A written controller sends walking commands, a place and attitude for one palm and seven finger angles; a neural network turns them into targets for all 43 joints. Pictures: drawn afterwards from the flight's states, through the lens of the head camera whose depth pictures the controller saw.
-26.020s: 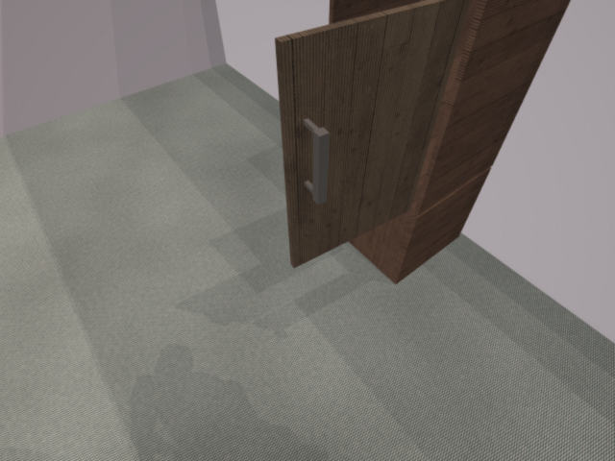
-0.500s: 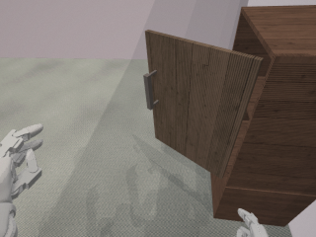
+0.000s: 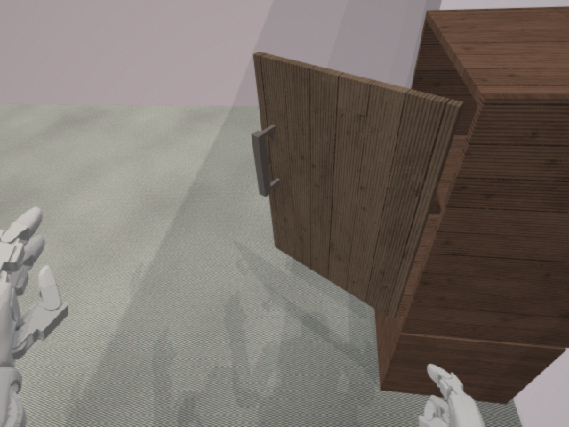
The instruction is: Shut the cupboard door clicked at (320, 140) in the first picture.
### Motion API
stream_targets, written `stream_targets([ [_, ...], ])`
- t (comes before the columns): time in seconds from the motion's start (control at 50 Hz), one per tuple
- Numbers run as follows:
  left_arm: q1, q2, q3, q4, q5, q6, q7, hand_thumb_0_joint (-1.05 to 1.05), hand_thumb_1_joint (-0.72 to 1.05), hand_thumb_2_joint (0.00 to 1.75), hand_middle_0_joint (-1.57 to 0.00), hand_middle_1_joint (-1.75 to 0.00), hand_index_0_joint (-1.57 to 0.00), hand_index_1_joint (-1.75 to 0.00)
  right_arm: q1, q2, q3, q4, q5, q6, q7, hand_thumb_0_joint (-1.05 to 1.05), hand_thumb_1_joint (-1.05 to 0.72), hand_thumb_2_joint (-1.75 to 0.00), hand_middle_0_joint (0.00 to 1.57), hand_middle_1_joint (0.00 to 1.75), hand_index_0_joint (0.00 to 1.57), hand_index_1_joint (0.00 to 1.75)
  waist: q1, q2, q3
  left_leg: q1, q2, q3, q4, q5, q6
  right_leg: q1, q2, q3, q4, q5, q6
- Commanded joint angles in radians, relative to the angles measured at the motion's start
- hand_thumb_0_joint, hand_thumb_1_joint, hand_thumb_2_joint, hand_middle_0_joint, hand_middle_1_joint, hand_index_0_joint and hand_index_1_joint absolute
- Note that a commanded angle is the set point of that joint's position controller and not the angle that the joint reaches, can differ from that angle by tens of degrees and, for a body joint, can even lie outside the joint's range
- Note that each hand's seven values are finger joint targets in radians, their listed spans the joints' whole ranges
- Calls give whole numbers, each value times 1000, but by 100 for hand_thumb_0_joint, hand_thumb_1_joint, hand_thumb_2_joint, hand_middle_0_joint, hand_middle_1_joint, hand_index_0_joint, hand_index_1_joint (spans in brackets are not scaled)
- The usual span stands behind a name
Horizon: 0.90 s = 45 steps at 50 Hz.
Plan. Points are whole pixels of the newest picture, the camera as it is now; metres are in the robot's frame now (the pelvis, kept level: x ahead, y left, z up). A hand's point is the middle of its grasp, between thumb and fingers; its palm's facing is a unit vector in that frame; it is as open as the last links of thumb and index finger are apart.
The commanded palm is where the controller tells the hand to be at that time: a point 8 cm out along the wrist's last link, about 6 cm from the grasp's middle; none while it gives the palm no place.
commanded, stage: step back with the hand held close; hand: left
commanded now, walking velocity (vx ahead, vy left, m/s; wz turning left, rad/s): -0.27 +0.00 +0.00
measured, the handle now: (268, 161) +0.68 +0.13 +0.01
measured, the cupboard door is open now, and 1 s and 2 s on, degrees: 57 57 57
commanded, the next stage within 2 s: stop stepping back and stand still in 1.94 s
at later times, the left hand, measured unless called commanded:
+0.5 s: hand (19, 325) +0.16 +0.30 +0.16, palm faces +0.42 -0.76 -0.50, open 7.4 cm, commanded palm +0.10 +0.33 +0.17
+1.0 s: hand out of the picture +0.11 +0.29 +0.16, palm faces +0.47 -0.74 -0.48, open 7.4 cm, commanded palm +0.05 +0.33 +0.17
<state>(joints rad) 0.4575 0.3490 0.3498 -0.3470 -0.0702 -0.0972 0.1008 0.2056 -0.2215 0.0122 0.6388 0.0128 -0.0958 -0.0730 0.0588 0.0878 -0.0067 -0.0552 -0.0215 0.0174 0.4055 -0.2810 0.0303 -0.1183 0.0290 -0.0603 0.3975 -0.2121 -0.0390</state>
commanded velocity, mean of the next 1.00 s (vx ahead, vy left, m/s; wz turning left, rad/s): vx -0.30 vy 0.00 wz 0.01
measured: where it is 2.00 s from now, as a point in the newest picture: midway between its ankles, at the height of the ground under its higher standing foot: outside the picture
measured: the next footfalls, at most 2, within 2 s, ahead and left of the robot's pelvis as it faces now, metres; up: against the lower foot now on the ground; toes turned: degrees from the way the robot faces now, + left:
right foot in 1.54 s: -0.12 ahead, -0.11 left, +0.00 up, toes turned +5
left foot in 1.94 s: -0.20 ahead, +0.15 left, +0.00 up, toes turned +2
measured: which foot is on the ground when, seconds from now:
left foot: down 0.00-1.00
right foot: down 0.00-1.00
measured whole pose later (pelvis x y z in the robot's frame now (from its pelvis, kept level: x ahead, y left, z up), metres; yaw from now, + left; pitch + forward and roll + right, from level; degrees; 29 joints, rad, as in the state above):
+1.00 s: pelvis -0.10 +0.03 -0.03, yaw +0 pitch +0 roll -1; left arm 0.50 0.43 0.49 -0.49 0.00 -0.27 0.16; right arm 0.26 -0.24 -0.01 0.56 0.01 -0.05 -0.07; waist -0.02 -0.01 0.00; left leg -0.45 -0.03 0.06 0.75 -0.30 0.08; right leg -0.49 0.00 -0.04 0.67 -0.18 0.00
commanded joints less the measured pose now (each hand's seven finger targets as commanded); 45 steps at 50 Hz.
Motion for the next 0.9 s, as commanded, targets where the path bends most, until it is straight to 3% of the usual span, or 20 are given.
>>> stream_targets([
  [0.0, -173, 288, 217, -221, 3, -98, 28, 0, 90, 90, -20, -30, -20, -30, -121, -145, -53, -194, 9, -27, -2, 0, -90, -90, 20, 30, 20, 30, -38, -62, 4, -190, 57, -42, -6, 104, 14, -12, -113, 177, -110, 100, 11],
  [0.02, -68, 222, 167, -150, 3, -105, 25, 0, 90, 90, -20, -30, -20, -30, -110, -132, -55, -175, 3, -15, -3, 0, -90, -90, 20, 30, 20, 30, -44, -119, -27, -173, 48, -48, 50, 87, 18, -39, -159, 209, -125, 93, -4],
  [0.04, -43, 199, 141, -149, 8, -107, 25, 0, 90, 90, -20, -30, -20, -30, -114, -129, -58, -176, 0, -4, 2, 0, -90, -90, 20, 30, 20, 30, -46, -141, -38, -171, 43, -47, 81, 83, 16, -51, -185, 232, -132, 115, -12],
  [0.12, 5, 218, 147, -203, 10, -129, 38, 0, 90, 90, -20, -30, -20, -30, -105, -126, -63, -190, 8, 22, 4, 0, -90, -90, 20, 30, 20, 30, -55, -114, -133, -210, 47, -54, 122, 102, 2, -9, -240, 230, -48, 262, -48],
  [0.16, 20, 249, 174, -272, 8, -134, 47, 0, 90, 90, -20, -30, -20, -30, -113, -135, -67, -200, 9, 32, -3, 0, -90, -90, 20, 30, 20, 30, -57, -56, -175, -198, 65, -66, 89, 215, -6, 15, -223, 191, 26, 363, -42],
  [0.22, 53, 275, 206, -334, 2, -131, 57, 0, 90, 90, -20, -30, -20, -30, -118, -145, -68, -233, 8, 52, -18, 0, -90, -90, 20, 30, 20, 30, -52, 4, -209, -191, 111, -106, 50, 488, -16, 19, -138, 119, 150, 439, 1],
  [0.26, 63, 299, 237, -331, 1, -119, 58, 0, 90, 90, -20, -30, -20, -30, -124, -146, -71, -240, 4, 66, -25, 0, -90, -90, 20, 30, 20, 30, -45, 17, -209, -221, 131, -116, 52, 581, -20, 27, -112, 107, 182, 445, 16],
  [0.28, 69, 280, 224, -321, -1, -116, 57, 0, 90, 90, -20, -30, -20, -30, -115, -137, -70, -247, 6, 73, -25, 0, -90, -90, 20, 30, 20, 30, -48, -8, -200, -238, 136, -111, 58, 578, -22, 25, -114, 112, 188, 439, 16],
  [0.34, 73, 262, 216, -292, 0, -112, 56, 0, 90, 90, -20, -30, -20, -30, -98, -151, -75, -253, 5, 81, -27, 0, -90, -90, 20, 30, 20, 30, -53, -28, -166, -309, 153, -131, 27, 457, -15, 12, -96, 119, 206, 334, 21],
  [0.36, 80, 266, 225, -283, 4, -113, 54, 0, 90, 90, -20, -30, -20, -30, -105, -158, -79, -252, 1, 80, -27, 0, -90, -90, 20, 30, 20, 30, -48, -3, -155, -341, 162, -142, 2, 398, -7, 16, -88, 115, 210, 297, 27],
  [0.4, 79, 246, 210, -260, 7, -114, 54, 0, 90, 90, -20, -30, -20, -30, -100, -156, -75, -255, 3, 82, -26, 0, -90, -90, 20, 30, 20, 30, -54, -36, -125, -428, 173, -148, -20, 240, 20, 35, -85, 127, 219, 256, 34],
  [0.5, 30, 235, 203, -250, 33, -129, 58, 0, 90, 90, -20, -30, -20, -30, -97, -164, -71, -260, 5, 70, -26, 0, -90, -90, 20, 30, 20, 30, -61, -43, -63, -674, 174, -176, -87, -207, 66, 114, -73, 139, 251, 158, 44],
  [0.56, -26, 261, 222, -292, 54, -148, 64, 0, 90, 90, -20, -30, -20, -30, -99, -173, -70, -263, -1, 55, -28, 0, -90, -90, 20, 30, 20, 30, -62, -11, -46, -782, 175, -202, -109, -388, 89, 155, -64, 147, 273, 94, 46],
  [0.64, -69, 249, 214, -329, 67, -169, 71, 0, 90, 90, -20, -30, -20, -30, -83, -166, -67, -263, -3, 33, -26, 0, -90, -90, 20, 30, 20, 30, -68, -17, -43, -834, 163, -191, -76, -458, 98, 160, -65, 165, 292, 48, 41],
  [0.66, -83, 277, 236, -347, 73, -175, 73, 0, 90, 90, -20, -30, -20, -30, -86, -170, -68, -260, -6, 28, -27, 0, -90, -90, 20, 30, 20, 30, -66, -8, -51, -838, 159, -194, -68, -470, 99, 167, -68, 176, 288, 38, 39],
  [0.68, -77, 252, 217, -343, 71, -177, 73, 0, 90, 90, -20, -30, -20, -30, -79, -160, -65, -260, -5, 24, -26, 0, -90, -90, 20, 30, 20, 30, -69, -21, -42, -835, 149, -183, -44, -466, 95, 147, -78, 189, 279, 24, 33],
  [0.78, -67, 248, 219, -352, 71, -200, 80, 0, 90, 90, -20, -30, -20, -30, -55, -158, -65, -247, -11, 2, -13, 0, -90, -90, 20, 30, 20, 30, -75, -41, -30, -771, 113, -173, 36, -437, 71, 27, -120, 247, 195, -83, 3],
  [0.84, -33, 252, 231, -341, 68, -213, 85, 0, 90, 90, -20, -30, -20, -30, -51, -160, -66, -238, -11, -6, -6, 0, -90, -90, 20, 30, 20, 30, -75, -32, -43, -764, 117, -181, 32, -399, 67, 16, -114, 234, 206, -44, 2],
  [0.88, -11, 255, 245, -337, 67, -223, 85, 0, 90, 90, -20, -30, -20, -30, -55, -158, -66, -234, -10, -9, -7, 0, -90, -90, 20, 30, 20, 30, -71, -20, -70, -801, 148, -208, -22, -382, 74, 83, -86, 190, 277, 29, 16],
])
